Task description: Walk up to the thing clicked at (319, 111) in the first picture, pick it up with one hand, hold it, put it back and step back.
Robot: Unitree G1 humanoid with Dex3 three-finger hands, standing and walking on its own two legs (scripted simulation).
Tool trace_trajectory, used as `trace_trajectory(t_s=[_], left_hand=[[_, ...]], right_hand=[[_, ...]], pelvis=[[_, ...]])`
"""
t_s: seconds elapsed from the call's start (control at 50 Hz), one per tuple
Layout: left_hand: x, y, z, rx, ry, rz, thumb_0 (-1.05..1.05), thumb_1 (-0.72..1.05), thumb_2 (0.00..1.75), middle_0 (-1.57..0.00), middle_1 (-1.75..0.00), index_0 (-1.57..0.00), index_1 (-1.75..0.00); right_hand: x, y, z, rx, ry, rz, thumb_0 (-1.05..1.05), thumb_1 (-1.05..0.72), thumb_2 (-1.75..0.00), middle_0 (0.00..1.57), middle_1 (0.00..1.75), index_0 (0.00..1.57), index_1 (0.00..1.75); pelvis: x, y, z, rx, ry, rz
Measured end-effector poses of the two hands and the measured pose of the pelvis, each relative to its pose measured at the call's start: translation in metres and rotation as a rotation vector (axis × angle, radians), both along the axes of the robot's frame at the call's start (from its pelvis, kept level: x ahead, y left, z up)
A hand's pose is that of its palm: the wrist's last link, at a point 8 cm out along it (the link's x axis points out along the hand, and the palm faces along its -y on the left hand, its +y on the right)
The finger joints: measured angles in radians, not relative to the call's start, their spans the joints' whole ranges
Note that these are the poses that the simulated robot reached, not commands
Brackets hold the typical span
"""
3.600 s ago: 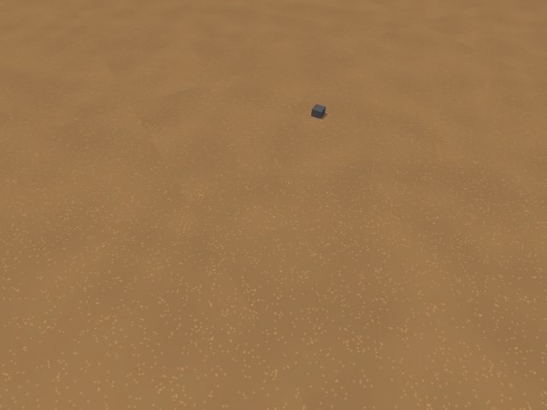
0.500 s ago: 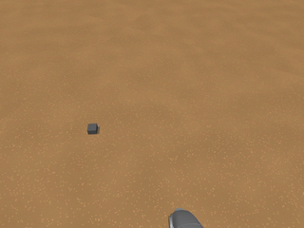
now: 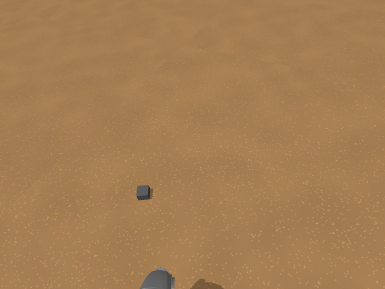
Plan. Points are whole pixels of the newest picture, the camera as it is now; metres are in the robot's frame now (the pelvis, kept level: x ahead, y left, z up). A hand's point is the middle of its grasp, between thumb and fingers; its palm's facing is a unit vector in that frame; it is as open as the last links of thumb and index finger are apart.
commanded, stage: walk up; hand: left
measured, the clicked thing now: (143, 192) +0.76 +0.36 -0.75
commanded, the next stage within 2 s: none
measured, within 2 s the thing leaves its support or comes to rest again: neither
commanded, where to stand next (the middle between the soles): +0.37 +0.13 m, yaw -1 degrees
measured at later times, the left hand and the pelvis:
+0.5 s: hand (48, 272) +0.20 +0.39 -0.15, palm faces -0.03 -0.93 -0.37, open 7.4 cm; pelvis +0.17 +0.11 +0.00, yaw +1 degrees
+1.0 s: hand (49, 220) +0.34 +0.44 -0.15, palm faces -0.01 -0.90 -0.44, open 7.4 cm; pelvis +0.27 +0.16 -0.03, yaw +1 degrees
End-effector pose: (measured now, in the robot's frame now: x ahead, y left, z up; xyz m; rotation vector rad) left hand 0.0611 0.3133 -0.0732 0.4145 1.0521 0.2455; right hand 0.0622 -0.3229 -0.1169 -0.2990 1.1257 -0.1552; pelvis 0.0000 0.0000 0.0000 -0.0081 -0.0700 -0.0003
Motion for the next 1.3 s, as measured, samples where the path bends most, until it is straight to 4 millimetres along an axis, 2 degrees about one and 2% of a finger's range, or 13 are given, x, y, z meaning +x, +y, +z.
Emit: trace_trajectory(t_s=[0.1,0.18,0.24,0.36,0.46,0.6,0.72,0.82,0.88,0.98,1.08,1.18,1.3], left_hand=[[0.002,0.038,-0.01,0.002,0.057,0.05,0.01,0.9,0.9,-0.21,-0.3,-0.2,-0.3],[0.011,0.075,-0.033,-0.009,0.111,0.085,0.01,0.9,0.9,-0.21,-0.3,-0.2,-0.3],[0.027,0.098,-0.052,-0.021,0.161,0.092,0.01,0.91,0.9,-0.2,-0.3,-0.2,-0.3],[0.081,0.108,-0.05,-0.075,0.159,0.052,0.01,0.91,0.9,-0.2,-0.3,-0.2,-0.3],[0.122,0.115,-0.041,-0.086,0.131,0.038,0.01,0.91,0.9,-0.2,-0.3,-0.2,-0.3],[0.18,0.118,-0.029,-0.039,0.135,0.006,0.01,0.91,0.9,-0.2,-0.3,-0.2,-0.3],[0.225,0.118,-0.022,0.028,0.052,0.008,0.0,0.91,0.9,-0.2,-0.3,-0.2,-0.3],[0.243,0.126,-0.009,0.041,0.021,0.022,0.0,0.91,0.9,-0.2,-0.3,-0.2,-0.3],[0.25,0.137,-0.009,0.043,0.031,0.01,0.0,0.9,0.9,-0.21,-0.3,-0.2,-0.3],[0.268,0.164,-0.033,0.011,0.037,0.005,0.0,0.9,0.9,-0.21,-0.3,-0.2,-0.3],[0.285,0.178,-0.061,-0.049,0.06,0.041,0.01,0.91,0.9,-0.2,-0.3,-0.2,-0.3],[0.281,0.177,-0.072,-0.096,0.11,0.045,0.0,0.91,0.9,-0.2,-0.3,-0.2,-0.3],[0.256,0.167,-0.072,-0.089,0.191,0.048,0.0,0.91,0.9,-0.2,-0.3,-0.2,-0.3]], right_hand=[[0.042,0.02,0.006,-0.033,0.045,0.041,0.0,-0.91,-0.9,0.2,0.3,0.2,0.3],[0.084,0.048,0.008,-0.065,0.049,0.075,0.0,-0.91,-0.9,0.2,0.3,0.2,0.3],[0.112,0.073,0.012,-0.085,0.006,0.079,0.0,-0.91,-0.9,0.2,0.3,0.2,0.3],[0.138,0.108,0.028,-0.074,-0.028,0.033,0.0,-0.9,-0.9,0.21,0.3,0.2,0.3],[0.153,0.122,0.027,-0.061,-0.006,0.024,0.0,-0.9,-0.9,0.21,0.3,0.2,0.3],[0.18,0.121,0.007,-0.028,0.025,-0.002,0.0,-0.9,-0.9,0.21,0.3,0.2,0.3],[0.218,0.122,-0.023,0.002,0.066,-0.005,0.0,-0.9,-0.9,0.21,0.3,0.2,0.3],[0.253,0.137,-0.021,0.013,0.058,0.023,0.01,-0.91,-0.9,0.2,0.3,0.2,0.3],[0.27,0.145,-0.017,0.003,0.034,0.022,0.0,-0.91,-0.9,0.21,0.3,0.2,0.3],[0.283,0.163,-0.018,-0.046,0.027,0.016,0.0,-0.91,-0.9,0.2,0.3,0.2,0.3],[0.277,0.185,-0.01,-0.088,0.041,0.009,0.0,-0.91,-0.9,0.21,0.3,0.2,0.3],[0.278,0.191,0.003,-0.114,0.037,0.012,0.0,-0.9,-0.9,0.21,0.3,0.2,0.3],[0.284,0.175,0.001,-0.13,0.008,-0.001,0.0,-0.9,-0.9,0.21,0.3,0.21,0.3]], pelvis=[[0.034,0.024,-0.004,-0.027,0.019,0.023],[0.067,0.051,-0.015,-0.048,0.032,0.036],[0.086,0.071,-0.022,-0.007,0.023,0.031],[0.122,0.096,-0.008,-0.021,0.02,0.027],[0.154,0.108,-0.002,0.001,0.019,0.024],[0.201,0.113,-0.007,0.023,0.026,0.004],[0.235,0.109,-0.02,0.002,0.012,0.0],[0.251,0.121,-0.012,0.008,0.011,0.008],[0.258,0.132,-0.011,0.006,0.013,0.005],[0.267,0.156,-0.024,-0.006,0.013,0.012],[0.267,0.172,-0.028,0.01,0.003,0.012],[0.266,0.174,-0.023,-0.001,0.029,-0.001],[0.259,0.17,-0.023,-0.029,0.029,-0.016]])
